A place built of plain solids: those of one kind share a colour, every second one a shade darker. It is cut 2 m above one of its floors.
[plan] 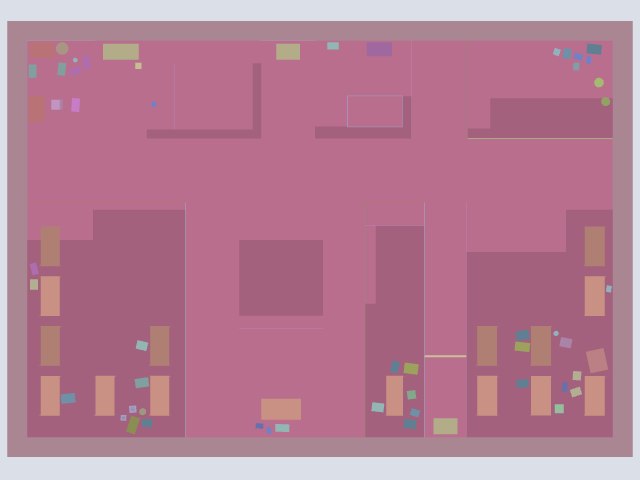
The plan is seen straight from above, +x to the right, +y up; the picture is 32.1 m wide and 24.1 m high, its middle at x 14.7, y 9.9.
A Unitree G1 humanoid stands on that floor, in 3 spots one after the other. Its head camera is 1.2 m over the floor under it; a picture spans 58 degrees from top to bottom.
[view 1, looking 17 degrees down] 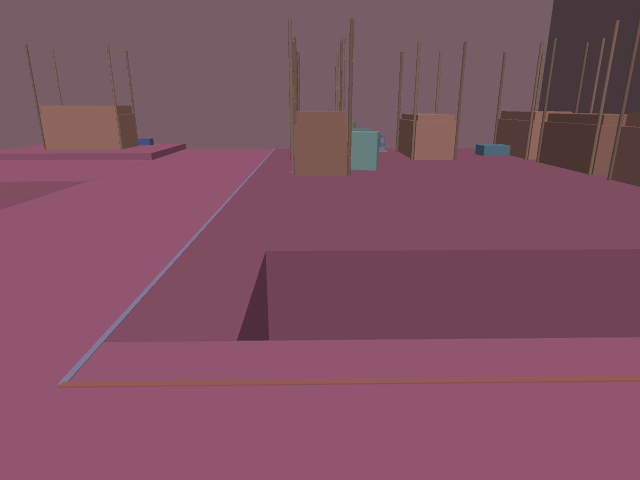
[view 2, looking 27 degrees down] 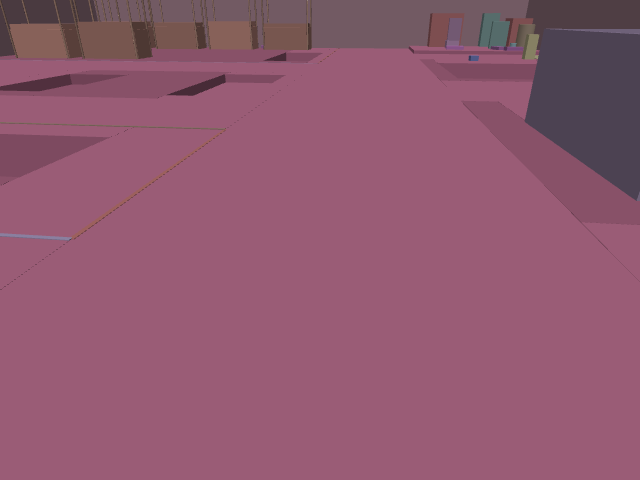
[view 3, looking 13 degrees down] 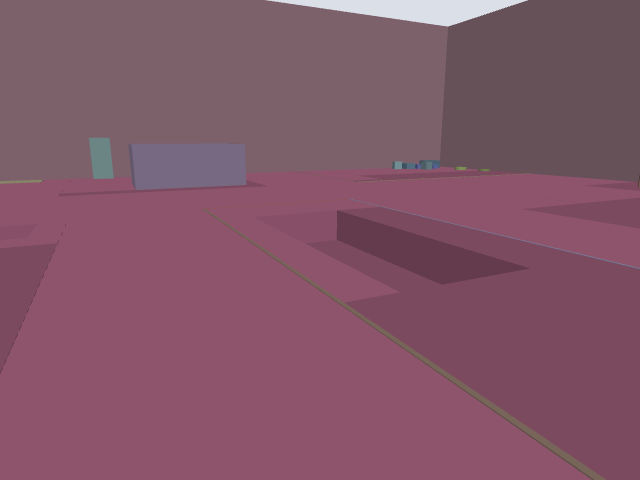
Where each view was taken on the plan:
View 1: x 6.81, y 13.50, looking -91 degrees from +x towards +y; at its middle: floor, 4.11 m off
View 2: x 22.11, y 13.60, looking -173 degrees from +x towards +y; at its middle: floor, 2.64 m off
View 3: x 15.46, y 4.00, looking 64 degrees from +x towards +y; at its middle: floor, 7.56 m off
